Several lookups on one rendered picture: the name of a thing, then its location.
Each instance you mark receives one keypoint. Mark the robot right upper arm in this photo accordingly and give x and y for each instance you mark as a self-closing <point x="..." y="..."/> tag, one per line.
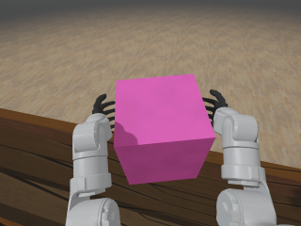
<point x="239" y="207"/>

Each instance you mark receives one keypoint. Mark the carton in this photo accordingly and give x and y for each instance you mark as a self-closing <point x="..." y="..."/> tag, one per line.
<point x="162" y="130"/>

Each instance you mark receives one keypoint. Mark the right robot hand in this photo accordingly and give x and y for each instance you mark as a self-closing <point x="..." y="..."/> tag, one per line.
<point x="221" y="103"/>

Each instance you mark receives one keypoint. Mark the robot left forearm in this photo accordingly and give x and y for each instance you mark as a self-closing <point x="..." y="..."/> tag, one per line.
<point x="90" y="162"/>

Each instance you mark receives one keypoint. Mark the robot left upper arm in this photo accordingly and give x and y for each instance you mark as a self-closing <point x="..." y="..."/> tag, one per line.
<point x="96" y="212"/>

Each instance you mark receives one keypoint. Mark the robot right forearm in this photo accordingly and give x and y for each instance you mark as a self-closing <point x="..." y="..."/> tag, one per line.
<point x="241" y="155"/>

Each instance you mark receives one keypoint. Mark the left robot hand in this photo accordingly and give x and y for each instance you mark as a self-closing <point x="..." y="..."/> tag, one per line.
<point x="98" y="108"/>

